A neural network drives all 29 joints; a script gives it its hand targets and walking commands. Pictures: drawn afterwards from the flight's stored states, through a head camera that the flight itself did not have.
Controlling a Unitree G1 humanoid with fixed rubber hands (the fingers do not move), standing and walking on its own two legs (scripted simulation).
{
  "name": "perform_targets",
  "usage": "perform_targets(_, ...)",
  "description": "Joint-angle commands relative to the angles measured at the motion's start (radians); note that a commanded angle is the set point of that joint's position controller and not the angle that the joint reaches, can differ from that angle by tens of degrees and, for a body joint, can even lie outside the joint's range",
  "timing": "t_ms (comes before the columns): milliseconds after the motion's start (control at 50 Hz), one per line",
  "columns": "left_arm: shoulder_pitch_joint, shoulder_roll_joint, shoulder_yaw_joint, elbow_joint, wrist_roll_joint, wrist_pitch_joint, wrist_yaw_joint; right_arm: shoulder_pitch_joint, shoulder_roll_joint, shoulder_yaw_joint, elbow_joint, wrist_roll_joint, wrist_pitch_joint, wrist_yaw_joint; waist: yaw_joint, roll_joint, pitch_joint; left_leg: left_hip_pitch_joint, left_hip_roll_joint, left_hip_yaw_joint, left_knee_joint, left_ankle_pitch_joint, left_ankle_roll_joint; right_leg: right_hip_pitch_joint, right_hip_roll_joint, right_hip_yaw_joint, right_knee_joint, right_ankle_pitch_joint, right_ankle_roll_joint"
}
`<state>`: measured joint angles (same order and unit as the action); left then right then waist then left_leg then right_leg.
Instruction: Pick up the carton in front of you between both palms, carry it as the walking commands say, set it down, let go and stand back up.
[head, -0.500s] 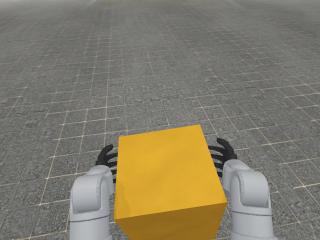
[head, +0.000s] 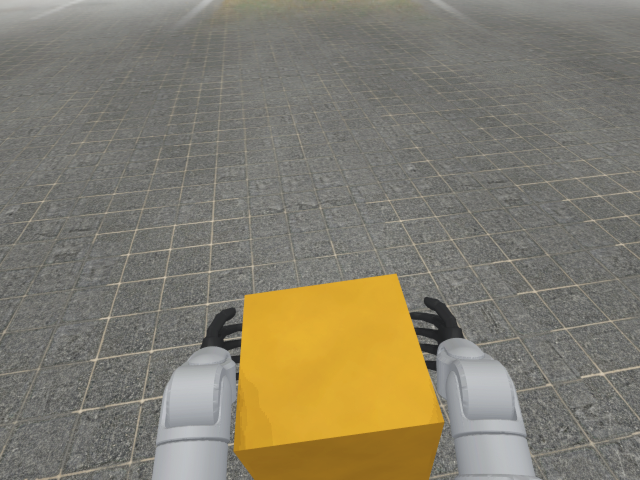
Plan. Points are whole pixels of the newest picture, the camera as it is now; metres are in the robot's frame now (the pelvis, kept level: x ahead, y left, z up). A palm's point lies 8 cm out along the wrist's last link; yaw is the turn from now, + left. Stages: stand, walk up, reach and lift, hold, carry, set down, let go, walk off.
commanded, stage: carry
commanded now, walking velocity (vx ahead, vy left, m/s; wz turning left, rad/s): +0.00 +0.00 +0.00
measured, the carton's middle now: (336, 396) +0.27 -0.01 -0.03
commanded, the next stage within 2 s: hold in 0.78 s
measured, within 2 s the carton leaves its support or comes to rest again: neither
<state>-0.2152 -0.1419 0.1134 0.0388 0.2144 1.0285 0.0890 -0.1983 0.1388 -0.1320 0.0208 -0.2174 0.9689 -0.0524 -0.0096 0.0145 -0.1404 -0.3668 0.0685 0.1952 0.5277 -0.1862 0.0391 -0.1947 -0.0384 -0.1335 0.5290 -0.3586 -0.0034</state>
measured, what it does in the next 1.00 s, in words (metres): stands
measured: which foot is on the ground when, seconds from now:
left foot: down 0.00-1.00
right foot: down 0.00-1.00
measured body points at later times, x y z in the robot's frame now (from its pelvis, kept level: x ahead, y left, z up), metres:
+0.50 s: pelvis -0.02 -0.01 +0.00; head -0.03 -0.01 +0.45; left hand +0.30 +0.14 +0.04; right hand +0.29 -0.16 +0.03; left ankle +0.06 +0.10 -0.73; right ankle -0.05 -0.11 -0.73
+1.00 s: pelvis -0.03 +0.00 +0.01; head -0.06 +0.01 +0.46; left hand +0.29 +0.12 +0.05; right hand +0.26 -0.18 +0.04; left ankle +0.06 +0.11 -0.73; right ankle -0.05 -0.11 -0.73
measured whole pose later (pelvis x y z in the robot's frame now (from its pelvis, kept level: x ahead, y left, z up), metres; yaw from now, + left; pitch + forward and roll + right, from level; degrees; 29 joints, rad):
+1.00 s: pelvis -0.03 +0.00 +0.01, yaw -5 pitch -7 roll +0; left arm -0.30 -0.16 0.24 0.27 0.30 0.70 0.00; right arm -0.30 0.16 -0.24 0.31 -0.30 0.71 0.00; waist 0.00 -0.02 0.04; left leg -0.17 0.03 0.05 0.38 -0.10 0.00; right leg -0.03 0.01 -0.05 0.41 -0.26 -0.02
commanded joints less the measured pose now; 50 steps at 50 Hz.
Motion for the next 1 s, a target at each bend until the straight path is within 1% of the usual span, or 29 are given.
perform_targets(0,-0.526,-0.911,-0.545,-0.059,-0.326,-0.128,-0.283,-0.450,0.921,0.563,0.035,0.311,-0.063,0.265,0.001,0.002,-0.194,0.163,0.110,-0.135,-0.064,0.143,-0.010,-0.026,-0.116,0.107,-0.108,0.184,-0.026)
perform_targets(100,-0.544,-0.925,-0.466,0.049,-0.264,-0.234,-0.292,-0.480,0.914,0.464,0.167,0.240,-0.170,0.279,0.007,-0.007,-0.163,0.173,0.114,-0.140,-0.089,0.057,-0.001,-0.061,-0.118,0.105,-0.134,0.101,-0.029)
perform_targets(120,-0.541,-0.948,-0.460,0.069,-0.248,-0.257,-0.296,-0.519,0.931,0.480,0.126,0.239,-0.194,0.278,0.005,-0.051,-0.155,0.160,0.103,-0.131,-0.085,0.098,-0.012,-0.072,-0.108,0.105,-0.111,0.122,-0.030)
perform_targets(140,-0.557,-0.944,-0.432,0.109,-0.246,-0.277,-0.299,-0.516,0.931,0.434,0.176,0.220,-0.216,0.279,0.012,0.001,-0.184,0.161,0.105,-0.135,-0.092,0.109,-0.010,-0.065,-0.105,0.105,-0.111,0.142,-0.029)
perform_targets(180,-0.566,-0.959,-0.412,0.170,-0.213,-0.316,-0.307,-0.564,0.947,0.421,0.204,0.211,-0.266,0.286,0.015,0.021,-0.191,0.164,0.099,-0.139,-0.105,0.099,-0.011,-0.051,-0.105,0.101,-0.087,0.112,-0.032)
perform_targets(220,-0.480,-0.946,-0.340,0.296,-0.135,-0.332,-0.312,-0.613,0.940,0.407,0.228,0.190,-0.297,0.289,0.016,-0.022,-0.143,0.145,0.110,-0.152,-0.115,0.066,-0.011,-0.089,-0.113,0.116,-0.101,0.095,-0.036)
perform_targets(280,-0.527,-0.977,-0.351,0.259,-0.154,-0.380,-0.320,-0.608,0.946,0.370,0.235,0.159,-0.346,0.286,0.014,0.006,-0.205,0.176,0.114,-0.132,-0.094,0.110,-0.010,-0.074,-0.110,0.120,-0.088,0.155,-0.037)
perform_targets(320,-0.535,-1.003,-0.387,0.267,-0.182,-0.386,-0.323,-0.660,0.954,0.419,0.197,0.207,-0.360,0.282,0.015,-0.016,-0.232,0.194,0.107,-0.129,-0.068,0.179,-0.009,-0.050,-0.099,0.114,-0.084,0.226,-0.032)
perform_targets(360,-0.535,-1.023,-0.396,0.260,-0.189,-0.390,-0.321,-0.675,0.924,0.439,0.139,0.194,-0.361,0.277,0.014,-0.036,-0.234,0.173,0.110,-0.132,-0.073,0.160,-0.010,-0.024,-0.115,0.103,-0.086,0.219,-0.031)
perform_targets(380,-0.475,-0.979,-0.372,0.287,-0.168,-0.373,-0.320,-0.618,0.938,0.436,0.191,0.191,-0.339,0.280,0.007,0.009,-0.229,0.194,0.109,-0.129,-0.075,0.172,-0.019,-0.048,-0.114,0.110,-0.075,0.206,-0.027)
perform_targets(420,-0.467,-0.993,-0.414,0.212,-0.184,-0.363,-0.315,-0.583,0.939,0.448,0.183,0.206,-0.318,0.282,0.015,-0.003,-0.240,0.175,0.111,-0.141,-0.066,0.219,-0.001,-0.017,-0.103,0.091,-0.066,0.209,-0.023)
perform_targets(460,-0.441,-0.978,-0.413,0.201,-0.168,-0.339,-0.306,-0.589,0.921,0.459,0.134,0.209,-0.306,0.284,0.012,-0.014,-0.208,0.186,0.117,-0.147,-0.068,0.192,0.002,-0.067,-0.115,0.106,-0.073,0.200,-0.026)
perform_targets(480,-0.439,-0.977,-0.404,0.198,-0.189,-0.337,-0.312,-0.580,0.916,0.457,0.139,0.196,-0.305,0.282,0.016,-0.063,-0.221,0.187,0.117,-0.151,-0.065,0.167,0.007,-0.035,-0.108,0.105,-0.074,0.204,-0.024)
perform_targets(560,-0.455,-0.988,-0.440,0.189,-0.209,-0.334,-0.312,-0.599,0.910,0.486,0.091,0.238,-0.299,0.279,0.014,0.028,-0.241,0.190,0.108,-0.141,-0.065,0.176,0.004,-0.030,-0.104,0.109,-0.074,0.173,-0.027)
perform_targets(600,-0.449,-0.974,-0.407,0.203,-0.186,-0.335,-0.309,-0.624,0.896,0.470,0.099,0.215,-0.302,0.282,0.015,-0.027,-0.188,0.162,0.100,-0.126,-0.066,0.173,-0.019,-0.060,-0.111,0.102,-0.085,0.246,-0.019)
perform_targets(680,-0.459,-0.988,-0.422,0.215,-0.200,-0.322,-0.310,-0.596,0.913,0.470,0.122,0.221,-0.291,0.283,0.012,-0.034,-0.223,0.165,0.099,-0.132,-0.056,0.193,-0.007,-0.028,-0.108,0.094,-0.083,0.279,-0.027)
perform_targets(700,-0.443,-0.980,-0.409,0.214,-0.188,-0.324,-0.306,-0.608,0.900,0.455,0.121,0.213,-0.295,0.283,0.013,-0.005,-0.221,0.173,0.107,-0.123,-0.024,0.182,-0.004,-0.013,-0.110,0.107,-0.093,0.287,-0.024)
perform_targets(720,-0.444,-0.984,-0.417,0.223,-0.189,-0.328,-0.310,-0.595,0.908,0.458,0.124,0.214,-0.291,0.278,0.016,-0.054,-0.219,0.160,0.103,-0.130,-0.058,0.180,-0.010,-0.021,-0.119,0.099,-0.082,0.299,-0.027)
perform_targets(760,-0.433,-0.983,-0.417,0.225,-0.201,-0.320,-0.307,-0.608,0.898,0.462,0.113,0.228,-0.287,0.278,0.016,-0.011,-0.228,0.197,0.100,-0.119,-0.064,0.129,-0.008,-0.053,-0.131,0.122,-0.092,0.259,-0.030)
perform_targets(780,-0.445,-1.004,-0.449,0.175,-0.219,-0.322,-0.317,-0.550,0.948,0.417,0.154,0.222,-0.300,0.288,-0.039,-0.105,-0.136,0.453,-0.151,-0.252,-0.085,0.342,0.004,-0.050,0.074,0.255,-0.176,0.473,-0.014)
perform_targets(800,-0.400,-1.011,-0.417,0.185,-0.198,-0.327,-0.312,-0.537,0.932,0.428,0.147,0.205,-0.308,0.291,0.024,-0.075,-0.163,0.579,-0.138,-0.282,-0.075,0.427,0.003,-0.115,0.076,0.266,-0.174,0.467,-0.034)
perform_targets(840,-0.476,-0.992,-0.431,0.153,-0.181,-0.334,-0.321,-0.522,0.891,0.350,0.207,0.140,-0.325,0.286,-0.039,-0.033,-0.120,0.469,-0.139,-0.284,-0.119,0.362,-0.022,0.008,0.100,0.258,-0.199,0.445,-0.033)
perform_targets(860,-0.481,-1.015,-0.441,0.169,-0.196,-0.337,-0.326,-0.577,0.911,0.392,0.153,0.169,-0.336,0.288,-0.031,-0.013,-0.186,0.527,-0.143,-0.284,-0.117,0.387,-0.033,0.029,0.093,0.261,-0.206,0.458,-0.031)
perform_targets(880,-0.452,-1.012,-0.442,0.176,-0.203,-0.339,-0.322,-0.589,0.927,0.437,0.148,0.203,-0.336,0.291,0.014,-0.041,-0.148,0.517,-0.149,-0.284,-0.105,0.366,-0.019,0.025,0.099,0.262,-0.200,0.435,-0.035)
perform_targets(900,-0.452,-0.995,-0.403,0.202,-0.186,-0.334,-0.324,-0.568,0.912,0.404,0.167,0.173,-0.328,0.286,-0.030,-0.026,-0.141,0.492,-0.157,-0.268,-0.124,0.327,-0.034,0.070,0.112,0.250,-0.209,0.396,-0.039)
perform_targets(920,-0.411,-0.966,-0.357,0.234,-0.144,-0.327,-0.325,-0.596,0.912,0.359,0.210,0.164,-0.328,0.292,0.060,-0.049,-0.101,0.410,-0.158,-0.267,-0.133,0.241,-0.028,0.116,0.084,0.242,-0.229,0.300,-0.033)
perform_targets(940,-0.444,-0.984,-0.345,0.277,-0.133,-0.330,-0.322,-0.640,0.903,0.374,0.201,0.159,-0.337,0.300,-0.004,-0.045,-0.036,0.504,-0.173,-0.250,-0.140,0.171,-0.041,-0.042,0.082,0.256,-0.255,0.199,-0.041)
perform_targets(960,-0.490,-1.011,-0.369,0.250,-0.149,-0.327,-0.321,-0.657,0.941,0.403,0.207,0.178,-0.336,0.305,0.030,-0.005,-0.011,0.462,-0.162,-0.253,-0.144,0.147,-0.037,-0.031,0.092,0.244,-0.247,0.188,-0.039)
perform_targets(980,-0.474,-1.013,-0.329,0.276,-0.121,-0.330,-0.324,-0.680,0.918,0.371,0.214,0.166,-0.333,0.306,0.032,-0.011,-0.010,0.418,-0.166,-0.253,-0.156,0.145,-0.028,-0.002,0.089,0.246,-0.244,0.209,-0.035)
